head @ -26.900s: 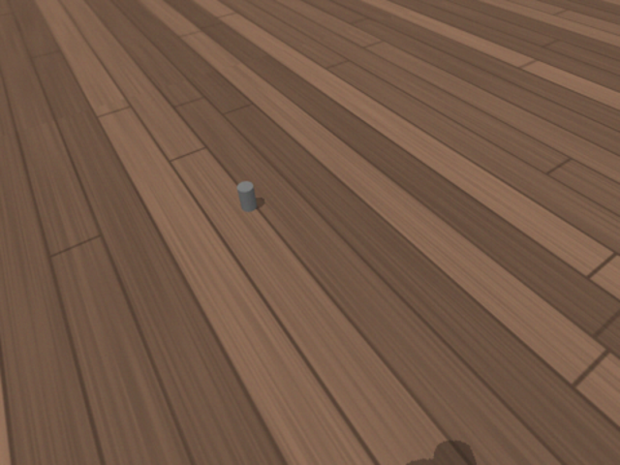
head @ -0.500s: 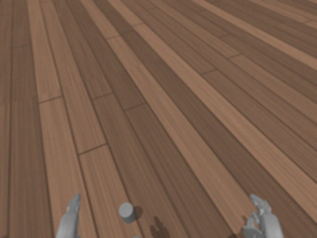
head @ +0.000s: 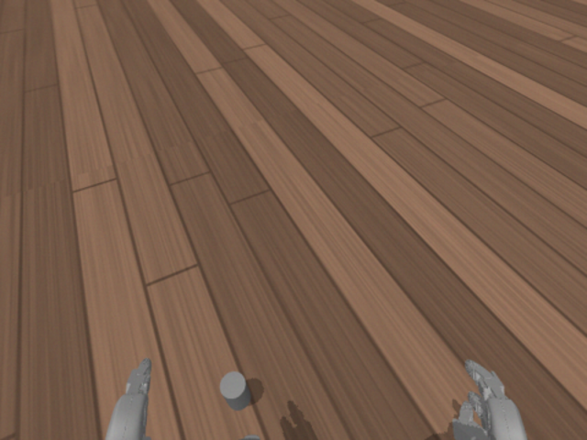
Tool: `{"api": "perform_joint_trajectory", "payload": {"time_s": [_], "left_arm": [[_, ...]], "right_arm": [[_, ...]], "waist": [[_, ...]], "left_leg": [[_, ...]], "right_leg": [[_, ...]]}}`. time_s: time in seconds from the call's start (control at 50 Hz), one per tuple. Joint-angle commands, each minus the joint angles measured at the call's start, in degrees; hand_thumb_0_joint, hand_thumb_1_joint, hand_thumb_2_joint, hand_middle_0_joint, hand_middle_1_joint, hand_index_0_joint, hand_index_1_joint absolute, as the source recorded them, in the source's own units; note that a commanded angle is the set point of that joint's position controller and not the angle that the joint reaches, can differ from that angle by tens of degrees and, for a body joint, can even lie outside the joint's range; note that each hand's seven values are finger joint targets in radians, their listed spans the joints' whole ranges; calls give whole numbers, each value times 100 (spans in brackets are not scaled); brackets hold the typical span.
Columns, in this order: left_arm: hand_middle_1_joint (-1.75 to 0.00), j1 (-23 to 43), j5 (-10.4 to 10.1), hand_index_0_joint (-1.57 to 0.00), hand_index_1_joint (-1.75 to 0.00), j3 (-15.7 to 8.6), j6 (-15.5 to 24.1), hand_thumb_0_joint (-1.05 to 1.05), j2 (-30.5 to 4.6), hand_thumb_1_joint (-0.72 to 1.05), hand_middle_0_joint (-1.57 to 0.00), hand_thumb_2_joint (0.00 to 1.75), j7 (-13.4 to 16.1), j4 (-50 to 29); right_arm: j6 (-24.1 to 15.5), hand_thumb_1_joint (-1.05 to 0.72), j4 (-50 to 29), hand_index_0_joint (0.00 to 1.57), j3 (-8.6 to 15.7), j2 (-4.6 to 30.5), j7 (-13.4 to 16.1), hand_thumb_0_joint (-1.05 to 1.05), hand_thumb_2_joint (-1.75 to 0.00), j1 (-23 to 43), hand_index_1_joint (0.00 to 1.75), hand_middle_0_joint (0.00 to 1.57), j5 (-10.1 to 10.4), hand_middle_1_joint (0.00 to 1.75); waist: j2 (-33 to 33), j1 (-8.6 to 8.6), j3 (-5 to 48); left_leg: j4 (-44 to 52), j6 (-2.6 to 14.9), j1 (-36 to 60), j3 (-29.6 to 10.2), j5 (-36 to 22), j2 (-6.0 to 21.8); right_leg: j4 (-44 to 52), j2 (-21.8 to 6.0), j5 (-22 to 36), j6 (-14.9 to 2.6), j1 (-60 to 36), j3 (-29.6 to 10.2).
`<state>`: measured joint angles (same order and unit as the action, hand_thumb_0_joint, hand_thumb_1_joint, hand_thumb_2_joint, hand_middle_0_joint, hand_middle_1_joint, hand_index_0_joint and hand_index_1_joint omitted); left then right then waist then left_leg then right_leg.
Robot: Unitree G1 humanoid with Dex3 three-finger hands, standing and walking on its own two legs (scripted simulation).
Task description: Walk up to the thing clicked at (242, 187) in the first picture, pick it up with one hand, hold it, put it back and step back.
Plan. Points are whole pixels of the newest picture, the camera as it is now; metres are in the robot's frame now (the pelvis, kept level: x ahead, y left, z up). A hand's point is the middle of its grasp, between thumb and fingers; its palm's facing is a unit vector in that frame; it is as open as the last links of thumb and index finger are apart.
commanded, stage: home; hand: left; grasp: from the side
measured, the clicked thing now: (236, 391) +0.38 +0.22 -0.66
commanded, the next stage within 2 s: stand in 0.74 s
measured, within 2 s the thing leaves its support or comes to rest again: neither
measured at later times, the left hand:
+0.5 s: hand (174, 416) +0.18 +0.19 -0.05, palm faces +0.11 -0.95 -0.29, open 17.6 cm
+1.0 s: hand (175, 413) +0.19 +0.19 -0.05, palm faces +0.11 -0.95 -0.29, open 16.4 cm
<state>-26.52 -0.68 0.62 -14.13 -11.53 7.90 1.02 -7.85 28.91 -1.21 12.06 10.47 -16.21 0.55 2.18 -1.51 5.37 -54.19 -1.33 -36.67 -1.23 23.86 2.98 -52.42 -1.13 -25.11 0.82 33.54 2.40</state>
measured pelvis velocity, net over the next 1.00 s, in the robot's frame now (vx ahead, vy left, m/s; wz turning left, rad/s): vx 0.02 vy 0.00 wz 0.00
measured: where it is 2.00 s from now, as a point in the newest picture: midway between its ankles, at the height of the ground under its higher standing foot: outside the picture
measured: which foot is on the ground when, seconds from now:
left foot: down 0.00-1.00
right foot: down 0.00-1.00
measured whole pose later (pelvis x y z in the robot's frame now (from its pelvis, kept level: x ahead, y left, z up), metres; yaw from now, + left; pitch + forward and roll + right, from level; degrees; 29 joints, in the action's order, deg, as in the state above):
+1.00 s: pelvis +0.02 +0.00 +0.00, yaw +0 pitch +7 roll -2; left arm -26.4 -0.6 0.5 -14.7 -11.5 8.1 0.5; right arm -7.6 29.2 -1.2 11.7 10.4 -16.0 0.4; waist 2.0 -1.1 5.6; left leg -54.0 -1.0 -36.1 -0.9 25.3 2.8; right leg -51.8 -1.3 -26.2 1.3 32.8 2.1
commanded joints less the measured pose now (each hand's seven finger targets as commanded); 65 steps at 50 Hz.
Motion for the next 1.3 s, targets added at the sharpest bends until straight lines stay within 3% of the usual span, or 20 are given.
{"api": "perform_joint_trajectory", "payload": {"time_s": [0.0, 0.08, 0.12, 0.3, 0.32, 0.38, 0.44, 0.5, 0.56, 0.66, 0.82, 0.88, 0.9, 1.02, 1.08, 1.1, 1.12, 1.16, 1.2, 1.28], "left_arm": [[-5, 195, 49, -5, -5, -339, 322, 0, -583, -58, -5, 4, 37, -1094], [-6, 229, 44, -5, -5, -316, 325, 0, -578, -56, -5, 5, 33, -1149], [-5, 157, 59, -4, -5, -375, 319, 0, -633, -59, -4, 3, 39, -1172], [-5, 95, 74, -5, -5, -327, 298, 0, -563, -59, -5, 3, 55, -1077], [-6, 229, 72, -5, -6, -287, 310, 0, -551, -56, -5, 5, 43, -1147], [-5, 235, 62, -5, -5, -390, 291, 0, -619, -58, -5, 4, 54, -1164], [-5, 184, 56, -5, -5, -332, 279, 0, -576, -58, -5, 4, 53, -1124], [-5, 112, 72, -5, -5, -360, 279, 0, -566, -59, -5, 3, 59, -1163], [-5, 110, 72, -5, -5, -322, 254, 0, -541, -58, -5, 4, 42, -1112], [-5, 249, 56, -5, -5, -373, 263, 0, -597, -57, -5, 4, 53, -1180], [-5, 155, 59, -5, -5, -298, 241, 0, -515, -58, -5, 4, 54, -1150], [-29, 109, 59, -20, -29, -387, 231, 0, -607, -34, -20, 28, 59, -1127], [-30, 127, 58, -20, -30, -294, 238, 0, -517, -26, -20, 36, 53, -1125], [-30, 185, 62, -20, -30, -357, 222, 0, -587, 22, -20, 84, 67, -1143], [-30, 203, 58, -20, -30, -396, 206, 0, -619, 46, -20, 90, 72, -1111], [-30, 1180, 625, -20, -30, -592, 865, 0, -1370, 54, -20, 90, -201, 899], [-30, 954, 662, -20, -30, -646, 1116, 0, -1405, 62, -20, 90, -345, 1470], [-30, 942, 535, -20, -30, -540, 1410, 0, -1551, 78, -20, 90, -504, 1897], [-30, 1282, 423, -20, -30, -505, 1497, 0, -1502, 90, -20, 90, -588, 2289], [-30, 1456, 316, -20, -30, -488, 1577, 0, -1560, 90, -20, 90, -588, 3152]], "right_arm": [[-336, -90, -927, 20, 257, 654, 69, 0, -90, 464, 30, 20, -22, 30], [-361, -90, -927, 20, 252, 661, 69, 0, -90, 488, 30, 20, -22, 30], [-358, -90, -901, 20, 258, 660, 82, 0, -90, 439, 30, 20, -29, 30], [-322, -90, -846, 20, 280, 659, 89, 0, -90, 386, 30, 20, -40, 30], [-320, -90, -841, 20, 277, 665, 80, 0, -90, 391, 30, 20, -45, 30], [-324, -90, -854, 20, 276, 664, 81, 0, -90, 416, 30, 20, -42, 30], [-310, -90, -863, 20, 261, 656, 65, 0, -90, 442, 30, 20, -40, 30], [-320, -90, -887, 20, 297, 670, 70, 0, -90, 388, 30, 20, -40, 30], [-306, -90, -835, 20, 299, 680, 69, 0, -90, 363, 30, 20, -41, 30], [-294, -90, -856, 20, 268, 657, 49, 0, -90, 430, 30, 20, -37, 30], [-295, -90, -868, 20, 299, 686, 61, 0, -90, 391, 30, 20, -38, 30], [-286, -90, -888, 20, 269, 637, 67, 0, -90, 398, 30, 20, -38, 30], [-279, -90, -899, 20, 282, 667, 71, 0, -90, 411, 30, 20, -37, 30], [-273, -90, -829, 20, 281, 650, 82, 0, -90, 346, 30, 20, -46, 30], [-267, -90, -857, 20, 279, 649, 84, 0, -90, 380, 30, 20, -45, 30], [132, -90, 394, 20, 480, 1429, -258, 0, -90, 661, 30, 20, -644, 30], [280, -90, 645, 20, 528, 1377, -470, 0, -90, 591, 30, 20, -709, 30], [406, -90, 746, 20, 571, 1379, -662, 0, -90, 654, 30, 20, -521, 30], [420, -90, 938, 20, 538, 1318, -835, 0, -90, 603, 30, 20, -394, 30], [438, -90, 1314, 20, 586, 1409, -945, 0, -90, 748, 30, 20, -357, 30]], "waist": [[-192, 15, 394], [-163, 21, 340], [-109, 46, 616], [-81, 48, 579], [-94, -11, 575], [-56, 36, 611], [31, 70, 381], [-28, 55, 768], [-86, 8, 733], [-6, 66, 549], [-118, 24, 645], [-47, 79, 651], [-165, 25, 602], [-56, 41, 716], [-193, 36, 696], [-640, 201, -214], [-788, 238, 183], [-573, 179, 210], [-504, 176, 100], [-197, 217, 118]], "left_leg": [[928, 173, 435, 167, -178, -227], [926, 174, 421, 189, -100, -244], [895, 169, 553, 152, -400, -227], [855, 136, 644, 143, -894, -193], [844, 145, 668, 140, -880, -192], [846, 150, 613, 152, -793, -208], [962, 129, 534, 117, -588, -199], [875, 132, 715, 137, -932, -193], [852, 128, 788, 112, -1196, -171], [971, 132, 647, 103, -701, -187], [904, 134, 702, 100, -904, -180], [871, 142, 626, 147, -836, -212], [894, 146, 657, 139, -809, -198], [800, 142, 738, 145, -1201, -195], [772, 166, 667, 173, -1109, -212], [1060, 309, 766, -167, -1752, -40], [966, 447, 1017, -20, -1690, -31], [1082, 498, 1244, -153, -1436, -89], [1343, 474, 1505, -129, -1091, -106], [1729, 463, 1896, -290, -1746, 18]], "right_leg": [[1116, 205, 210, -88, -72, 76], [1178, 193, 152, -88, -34, 57], [1064, 208, 432, -92, -171, 86], [950, 234, 900, -103, -209, 134], [969, 227, 910, -95, -218, 127], [995, 212, 836, -93, -232, 111], [988, 228, 602, -117, -143, 155], [920, 233, 944, -109, -308, 136], [866, 245, 1192, -109, -294, 156], [961, 226, 718, -120, -228, 150], [936, 230, 916, -111, -255, 175], [985, 205, 866, -102, -261, 131], [973, 216, 843, -97, -228, 142], [916, 198, 1242, -86, -328, 127], [975, 188, 1213, -57, -358, 108], [1147, -335, 1306, -356, -1100, -328], [1199, -453, 1589, -496, -1250, -583], [1383, -521, 1499, -604, -1241, -800], [1523, -531, 1107, -516, -1113, -804], [1535, -419, 1629, -334, -1404, -495]]}}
